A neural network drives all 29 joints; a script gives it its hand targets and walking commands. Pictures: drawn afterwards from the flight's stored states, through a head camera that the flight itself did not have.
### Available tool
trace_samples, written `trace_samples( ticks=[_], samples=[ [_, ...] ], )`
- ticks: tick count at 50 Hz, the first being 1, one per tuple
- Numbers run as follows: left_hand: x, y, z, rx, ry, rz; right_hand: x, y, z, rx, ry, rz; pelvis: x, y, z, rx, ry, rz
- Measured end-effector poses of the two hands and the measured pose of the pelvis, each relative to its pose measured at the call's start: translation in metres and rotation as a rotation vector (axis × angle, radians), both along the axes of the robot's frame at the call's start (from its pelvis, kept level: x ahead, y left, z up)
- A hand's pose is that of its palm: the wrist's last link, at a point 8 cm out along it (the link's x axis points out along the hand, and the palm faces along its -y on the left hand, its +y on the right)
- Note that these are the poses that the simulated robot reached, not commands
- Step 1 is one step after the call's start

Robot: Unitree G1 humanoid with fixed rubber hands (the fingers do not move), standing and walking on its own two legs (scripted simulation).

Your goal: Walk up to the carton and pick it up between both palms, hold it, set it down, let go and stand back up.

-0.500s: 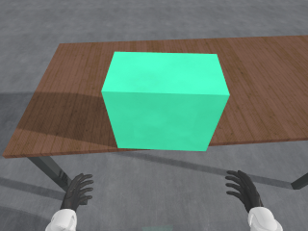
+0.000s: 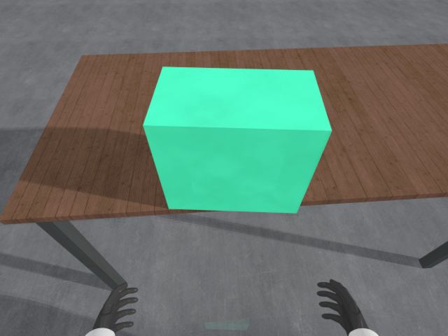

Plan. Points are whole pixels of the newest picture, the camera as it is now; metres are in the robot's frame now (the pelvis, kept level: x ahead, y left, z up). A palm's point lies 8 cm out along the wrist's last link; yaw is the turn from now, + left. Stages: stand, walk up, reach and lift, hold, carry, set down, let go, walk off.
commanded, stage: set down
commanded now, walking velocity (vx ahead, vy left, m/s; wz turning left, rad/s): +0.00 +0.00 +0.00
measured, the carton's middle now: (234, 145) +0.45 +0.00 +0.06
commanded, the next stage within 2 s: let go in 0.14 s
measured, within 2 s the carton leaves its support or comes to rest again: neither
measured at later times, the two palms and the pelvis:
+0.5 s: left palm (113, 322) +0.15 +0.22 -0.09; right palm (359, 327) +0.14 -0.23 -0.09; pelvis +0.00 +0.00 +0.00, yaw -1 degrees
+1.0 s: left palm out of the picture +0.08 +0.25 -0.13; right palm out of the picture +0.01 -0.25 -0.14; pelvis -0.01 +0.01 -0.02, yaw -5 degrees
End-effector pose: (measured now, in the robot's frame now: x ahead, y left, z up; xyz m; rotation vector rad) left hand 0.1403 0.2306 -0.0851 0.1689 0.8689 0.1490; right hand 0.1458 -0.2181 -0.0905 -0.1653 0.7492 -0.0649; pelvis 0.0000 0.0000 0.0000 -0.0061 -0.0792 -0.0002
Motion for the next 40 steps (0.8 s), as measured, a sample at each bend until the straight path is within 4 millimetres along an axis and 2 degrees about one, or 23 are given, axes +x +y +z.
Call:
trace_samples(
  ticks=[12, 20, 34, 37, 40],
  samples=[
    [0.011, -0.011, -0.001, -0.015, -0.008, -0.025, -0.001, -0.008, 0.004, -0.024, -0.008, 0.002, 0.001, -0.002, 0.0, 0.001, -0.006, -0.009],
    [0.013, -0.011, 0.0, -0.014, -0.01, -0.032, -0.003, -0.011, 0.004, -0.029, -0.004, -0.007, 0.001, -0.002, 0.0, 0.001, -0.009, -0.009],
    [0.011, -0.008, 0.0, -0.012, 0.001, -0.037, -0.005, -0.005, 0.002, -0.02, -0.004, -0.005, -0.003, 0.002, -0.001, 0.001, -0.009, -0.009],
    [0.004, -0.003, -0.005, 0.017, -0.003, -0.088, -0.012, -0.011, -0.008, -0.034, 0.082, -0.031, -0.004, 0.003, -0.004, -0.001, 0.025, -0.034],
    [-0.012, 0.005, -0.016, 0.029, 0.042, -0.105, -0.031, -0.02, -0.021, -0.042, 0.176, -0.087, -0.005, 0.005, -0.008, -0.002, 0.048, -0.047]
  ],
)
